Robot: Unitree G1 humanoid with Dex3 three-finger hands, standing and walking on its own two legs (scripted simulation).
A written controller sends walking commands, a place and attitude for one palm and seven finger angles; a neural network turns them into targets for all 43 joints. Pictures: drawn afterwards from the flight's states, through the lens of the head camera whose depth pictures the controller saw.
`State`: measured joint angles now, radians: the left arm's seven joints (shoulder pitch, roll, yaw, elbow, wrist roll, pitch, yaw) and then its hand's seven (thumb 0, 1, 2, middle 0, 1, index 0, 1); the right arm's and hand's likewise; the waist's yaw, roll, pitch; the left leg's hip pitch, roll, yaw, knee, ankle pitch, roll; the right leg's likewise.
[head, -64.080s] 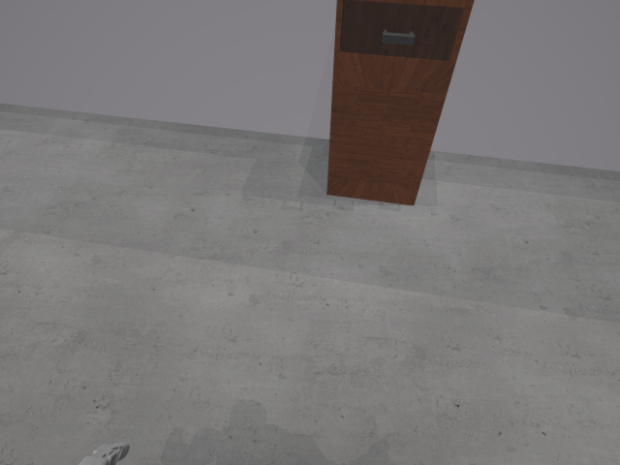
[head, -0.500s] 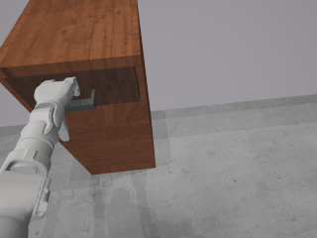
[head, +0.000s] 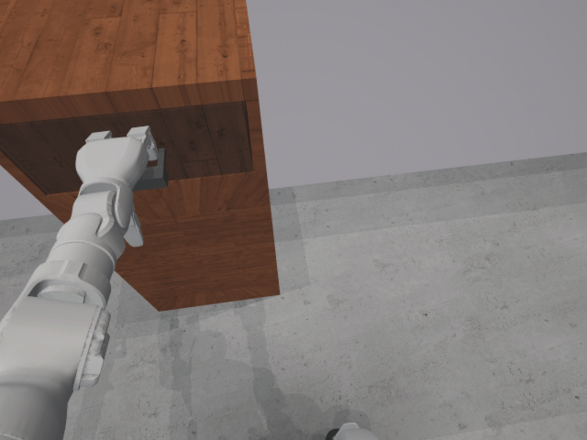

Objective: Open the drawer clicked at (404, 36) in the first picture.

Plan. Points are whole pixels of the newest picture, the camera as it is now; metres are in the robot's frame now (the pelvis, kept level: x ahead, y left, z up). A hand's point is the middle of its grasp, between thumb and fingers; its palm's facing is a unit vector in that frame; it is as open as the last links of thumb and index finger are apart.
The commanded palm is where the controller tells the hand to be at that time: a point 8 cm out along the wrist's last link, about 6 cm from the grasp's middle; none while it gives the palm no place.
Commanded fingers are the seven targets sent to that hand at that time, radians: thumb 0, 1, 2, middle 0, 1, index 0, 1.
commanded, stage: lower the fingers behind the handle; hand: left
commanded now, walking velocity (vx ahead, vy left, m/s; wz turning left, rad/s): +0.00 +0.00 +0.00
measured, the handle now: (134, 168) +0.53 +0.23 +0.02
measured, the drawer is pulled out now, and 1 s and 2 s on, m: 0.00 0.00 0.00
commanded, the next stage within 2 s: lift the fingers back up to retry in 0.98 s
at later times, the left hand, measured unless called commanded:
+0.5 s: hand (130, 194) +0.48 +0.22 +0.02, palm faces -0.02 +0.02 -1.00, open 13.7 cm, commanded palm +0.44 +0.24 +0.05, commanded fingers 0.00 -0.50 0.30 -0.30 -1.20 -0.30 -1.20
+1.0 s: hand (129, 197) +0.47 +0.22 +0.02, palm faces -0.03 +0.02 -1.00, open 13.9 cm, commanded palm +0.44 +0.24 +0.05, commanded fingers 0.00 -0.50 0.30 -0.30 -1.20 -0.30 -1.20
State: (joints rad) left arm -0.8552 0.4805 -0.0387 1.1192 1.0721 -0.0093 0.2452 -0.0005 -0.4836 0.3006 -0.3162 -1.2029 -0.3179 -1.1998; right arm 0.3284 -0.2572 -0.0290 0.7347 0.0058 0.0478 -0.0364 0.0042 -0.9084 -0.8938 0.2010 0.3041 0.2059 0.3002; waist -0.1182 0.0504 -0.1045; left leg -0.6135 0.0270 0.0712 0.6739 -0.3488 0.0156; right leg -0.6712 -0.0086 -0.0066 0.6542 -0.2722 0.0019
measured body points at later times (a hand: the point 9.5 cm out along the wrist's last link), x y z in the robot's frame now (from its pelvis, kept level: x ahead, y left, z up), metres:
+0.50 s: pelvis +0.00 +0.00 -0.01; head +0.09 +0.00 +0.43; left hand +0.47 +0.22 +0.08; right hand +0.05 -0.27 -0.14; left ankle -0.02 +0.11 -0.72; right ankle +0.02 -0.12 -0.72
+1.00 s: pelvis -0.01 -0.01 -0.01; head +0.09 -0.02 +0.42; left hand +0.47 +0.22 +0.07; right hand +0.01 -0.28 -0.15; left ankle -0.02 +0.11 -0.72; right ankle +0.02 -0.12 -0.72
